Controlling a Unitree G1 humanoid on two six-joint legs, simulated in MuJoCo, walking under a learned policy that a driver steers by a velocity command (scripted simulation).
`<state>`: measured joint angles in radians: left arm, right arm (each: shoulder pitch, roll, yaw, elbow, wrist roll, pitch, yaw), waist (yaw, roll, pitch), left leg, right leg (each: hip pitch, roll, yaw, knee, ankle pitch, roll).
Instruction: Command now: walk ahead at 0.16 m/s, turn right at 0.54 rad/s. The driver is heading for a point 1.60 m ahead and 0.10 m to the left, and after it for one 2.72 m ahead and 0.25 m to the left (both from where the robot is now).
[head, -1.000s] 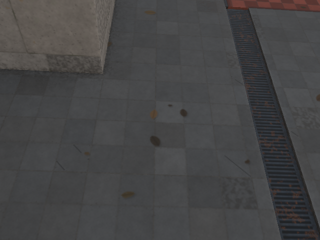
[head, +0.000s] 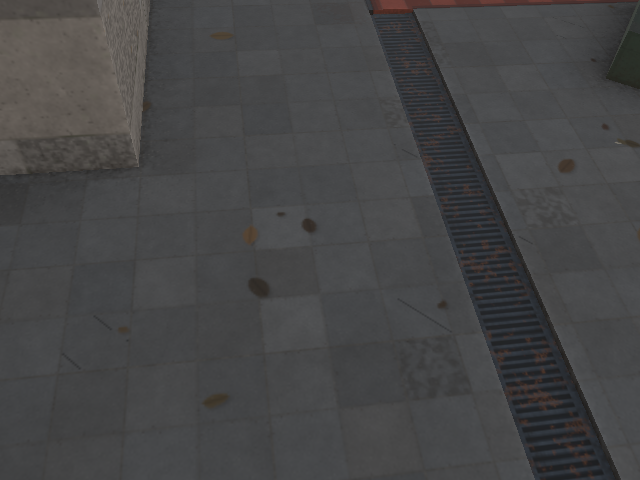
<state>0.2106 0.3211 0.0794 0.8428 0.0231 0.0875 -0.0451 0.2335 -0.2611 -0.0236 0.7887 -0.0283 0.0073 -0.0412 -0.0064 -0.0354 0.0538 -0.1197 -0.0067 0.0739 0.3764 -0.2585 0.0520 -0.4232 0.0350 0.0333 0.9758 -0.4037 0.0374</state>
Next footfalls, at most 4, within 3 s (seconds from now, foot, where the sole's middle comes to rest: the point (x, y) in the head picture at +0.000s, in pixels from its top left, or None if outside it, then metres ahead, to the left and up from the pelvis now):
0.24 right None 0.09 -0.14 -0.78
0.74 left None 0.44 -0.07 -0.78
1.24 right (400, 353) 0.77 -0.20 -0.78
1.74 left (271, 302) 0.90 0.11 -0.78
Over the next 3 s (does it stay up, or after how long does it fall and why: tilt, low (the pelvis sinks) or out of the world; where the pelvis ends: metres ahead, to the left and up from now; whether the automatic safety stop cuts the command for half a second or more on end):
stays up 1.45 0.11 0.00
